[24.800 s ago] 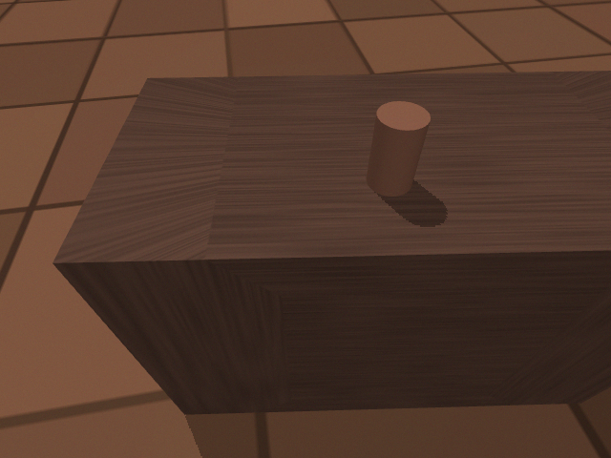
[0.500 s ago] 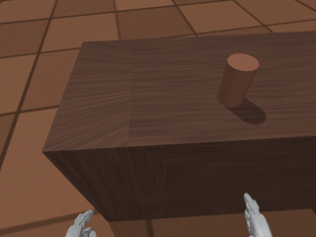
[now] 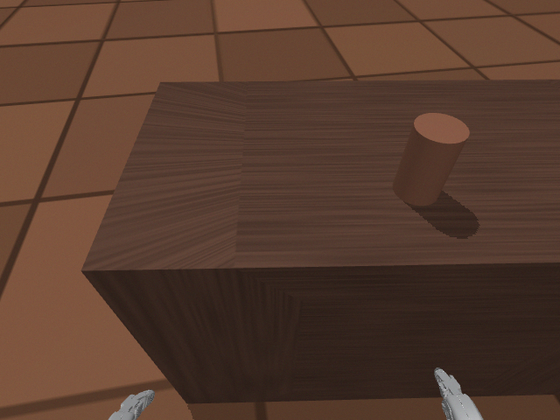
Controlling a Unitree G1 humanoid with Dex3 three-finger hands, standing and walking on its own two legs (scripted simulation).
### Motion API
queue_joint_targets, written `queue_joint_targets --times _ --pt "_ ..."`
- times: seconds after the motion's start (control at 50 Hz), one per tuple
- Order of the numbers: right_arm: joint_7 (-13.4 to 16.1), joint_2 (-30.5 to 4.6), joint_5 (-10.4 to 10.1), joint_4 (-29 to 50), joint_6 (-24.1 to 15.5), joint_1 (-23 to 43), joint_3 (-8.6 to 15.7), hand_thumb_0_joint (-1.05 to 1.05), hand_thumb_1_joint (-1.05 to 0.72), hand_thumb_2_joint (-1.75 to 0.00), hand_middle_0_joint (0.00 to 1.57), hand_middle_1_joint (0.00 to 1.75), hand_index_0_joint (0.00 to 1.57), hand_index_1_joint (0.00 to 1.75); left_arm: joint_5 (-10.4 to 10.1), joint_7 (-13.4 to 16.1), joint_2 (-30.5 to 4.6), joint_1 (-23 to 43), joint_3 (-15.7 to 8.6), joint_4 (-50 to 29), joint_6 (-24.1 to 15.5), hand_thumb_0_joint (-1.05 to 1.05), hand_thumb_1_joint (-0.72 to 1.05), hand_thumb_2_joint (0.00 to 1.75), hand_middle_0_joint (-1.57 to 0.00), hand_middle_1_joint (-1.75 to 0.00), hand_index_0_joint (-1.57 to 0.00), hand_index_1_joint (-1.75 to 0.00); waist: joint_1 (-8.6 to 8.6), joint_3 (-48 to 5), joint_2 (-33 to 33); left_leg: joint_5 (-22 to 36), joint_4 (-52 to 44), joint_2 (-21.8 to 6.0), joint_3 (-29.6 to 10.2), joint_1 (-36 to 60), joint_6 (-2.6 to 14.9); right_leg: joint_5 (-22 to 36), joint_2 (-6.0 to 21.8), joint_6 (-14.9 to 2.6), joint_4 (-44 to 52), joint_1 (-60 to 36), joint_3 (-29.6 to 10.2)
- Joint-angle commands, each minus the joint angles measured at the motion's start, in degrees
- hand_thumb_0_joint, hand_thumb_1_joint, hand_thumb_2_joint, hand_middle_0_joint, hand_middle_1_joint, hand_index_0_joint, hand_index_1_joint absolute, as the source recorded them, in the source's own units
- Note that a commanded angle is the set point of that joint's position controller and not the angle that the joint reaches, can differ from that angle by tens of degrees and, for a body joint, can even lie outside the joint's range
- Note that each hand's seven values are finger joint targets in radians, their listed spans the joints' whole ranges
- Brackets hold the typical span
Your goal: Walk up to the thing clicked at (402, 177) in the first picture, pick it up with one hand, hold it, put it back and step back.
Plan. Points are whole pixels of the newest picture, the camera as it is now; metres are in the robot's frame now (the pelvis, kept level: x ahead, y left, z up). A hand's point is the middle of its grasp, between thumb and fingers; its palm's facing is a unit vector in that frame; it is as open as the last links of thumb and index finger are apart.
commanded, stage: home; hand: right
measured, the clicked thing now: (427, 161) +0.51 -0.24 +0.10
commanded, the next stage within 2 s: stand in 1.58 s
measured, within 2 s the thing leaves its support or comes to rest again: neither
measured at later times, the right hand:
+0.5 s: hand out of the picture +0.04 -0.27 -0.14, palm faces -0.09 +0.93 -0.37, open 17.5 cm
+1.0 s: hand out of the picture +0.06 -0.27 -0.14, palm faces -0.09 +0.93 -0.36, open 17.4 cm
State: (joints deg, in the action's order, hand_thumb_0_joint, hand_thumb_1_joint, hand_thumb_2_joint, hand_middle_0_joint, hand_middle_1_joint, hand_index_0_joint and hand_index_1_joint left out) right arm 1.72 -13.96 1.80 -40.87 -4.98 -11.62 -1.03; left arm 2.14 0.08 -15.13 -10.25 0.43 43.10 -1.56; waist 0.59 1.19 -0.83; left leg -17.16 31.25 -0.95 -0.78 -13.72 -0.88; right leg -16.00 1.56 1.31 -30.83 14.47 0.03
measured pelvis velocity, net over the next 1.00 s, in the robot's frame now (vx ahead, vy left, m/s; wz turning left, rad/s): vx -0.01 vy -0.01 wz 0.02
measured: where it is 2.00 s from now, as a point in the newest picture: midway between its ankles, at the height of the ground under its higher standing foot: outside the picture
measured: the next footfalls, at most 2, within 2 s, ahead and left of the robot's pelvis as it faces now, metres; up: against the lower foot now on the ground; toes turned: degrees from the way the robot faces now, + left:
none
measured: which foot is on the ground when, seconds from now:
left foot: down 0.00-1.00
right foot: down 0.00-1.00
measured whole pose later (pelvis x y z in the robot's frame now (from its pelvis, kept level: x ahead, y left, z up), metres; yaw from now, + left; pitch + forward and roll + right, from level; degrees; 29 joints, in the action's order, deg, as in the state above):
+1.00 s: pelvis -0.01 -0.01 +0.01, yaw +1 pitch -3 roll +0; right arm -0.1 -20.8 0.7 -62.5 -0.8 -8.5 -1.8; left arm 1.1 -1.0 -20.6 -7.4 0.2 65.2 0.0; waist 0.7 2.8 -0.3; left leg -10.9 21.2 -1.9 -2.2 -7.8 -2.0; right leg -9.9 0.6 0.3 -20.4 7.9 1.6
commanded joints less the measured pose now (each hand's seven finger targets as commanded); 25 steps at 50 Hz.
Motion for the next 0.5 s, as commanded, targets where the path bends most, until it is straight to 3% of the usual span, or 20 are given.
queue_joint_targets --times 0.0,0.04,0.08,0.12,0.2,0.32,0.36,0.44,0.48 --pt "-0.2 -13.9 -0.3 -0.3 0.0 2.0 4.0 0.00 0.57 -0.04 0.05 0.05 0.05 0.05 -0.4 0.3 -13.0 1.4 -3.9 -0.4 -0.6 0.00 0.90 0.90 -0.20 -0.30 -0.20 -0.30 0.39 -5.4 0.6 17.3 -4.9 -4.7 -2.9 -0.5 2.81 14.8 4.2 -2.86 3.7 -5.9 -3.2" --pt "-0.5 -15.1 -0.2 -3.2 0.5 2.6 3.5 0.00 0.56 -0.05 0.05 0.05 0.05 0.05 -0.4 0.0 -13.6 2.7 -3.6 1.7 -0.3 0.00 0.90 0.90 -0.20 -0.30 -0.20 -0.30 0.23 -2.4 1.5 14.1 -6.9 -4.8 -3.6 -1.4 2.67 11.0 4.1 -2.94 5.4 -5.0 -3.5" --pt "-0.8 -16.3 -0.3 -5.7 0.7 3.3 3.4 0.00 0.58 -0.04 0.05 0.05 0.05 0.05 -0.5 -0.1 -14.1 2.6 -3.2 4.0 -0.2 0.00 0.90 0.90 -0.20 -0.30 -0.20 -0.30 0.28 -3.8 1.7 16.6 -6.9 -5.1 -4.0 0.7 2.58 13.0 4.4 -3.03 6.1 -6.4 -3.6" --pt "-0.9 -17.2 -0.5 -8.0 1.2 4.0 3.1 0.00 0.57 -0.04 0.05 0.05 0.05 0.05 -0.7 -0.3 -14.6 3.3 -2.9 6.1 0.1 0.00 0.90 0.90 -0.20 -0.30 -0.20 -0.30 0.37 -2.1 2.6 13.1 -8.9 -5.3 -4.6 0.5 2.36 9.4 4.0 -2.80 7.8 -6.1 -3.7" --pt "-0.7 -18.8 -0.6 -12.0 1.7 4.2 2.5 0.00 0.57 -0.04 0.05 0.05 0.05 0.05 -0.9 -0.3 -15.9 4.5 -2.4 9.9 0.5 0.00 0.90 0.90 -0.20 -0.30 -0.20 -0.30 0.11 -2.7 2.6 13.0 -11.5 -5.7 -5.2 1.3 2.37 9.3 3.9 -2.84 8.9 -8.6 -3.5" --pt "-0.9 -20.2 -0.8 -15.8 2.6 4.7 1.9 0.00 0.58 -0.04 0.05 0.05 0.05 0.05 -0.8 -0.4 -17.8 4.1 -1.9 14.6 0.6 0.00 0.90 0.90 -0.20 -0.30 -0.20 -0.30 -0.12 -0.2 1.1 5.4 -13.3 -5.2 -5.2 2.6 2.11 4.3 4.4 -2.89 12.9 -6.0 -4.8" --pt "-1.1 -20.5 -0.8 -16.8 3.0 3.9 1.7 0.00 0.57 -0.04 0.05 0.05 0.05 0.05 -0.8 -0.4 -18.4 4.3 -2.0 15.5 0.7 0.00 0.90 0.90 -0.20 -0.30 -0.20 -0.30 -0.39 1.6 0.7 0.2 -14.3 -4.7 -5.4 0.9 2.09 -1.0 4.3 -2.69 14.6 -5.0 -5.3" --pt "-1.1 -20.6 -0.7 -17.5 3.2 3.8 1.7 0.00 0.55 -0.05 0.05 0.05 0.05 0.05 -0.9 -0.5 -19.1 3.5 -2.1 17.0 0.8 0.00 0.90 0.90 -0.20 -0.30 -0.20 -0.30 -0.16 1.8 0.6 -1.5 -15.0 -4.9 -5.9 1.4 2.18 -2.1 4.2 -2.92 14.8 -3.9 -5.5" --pt "-1.2 -20.5 -0.7 -17.7 3.1 3.5 1.8 0.00 0.57 -0.04 0.05 0.05 0.05 0.05 -0.9 -0.4 -19.1 3.8 -2.2 17.2 0.6 0.00 0.90 0.90 -0.20 -0.30 -0.20 -0.30 -0.31 0.9 -0.3 0.6 -14.0 -4.7 -5.5 1.9 2.33 -1.7 4.7 -3.05 15.5 -4.4 -6.1"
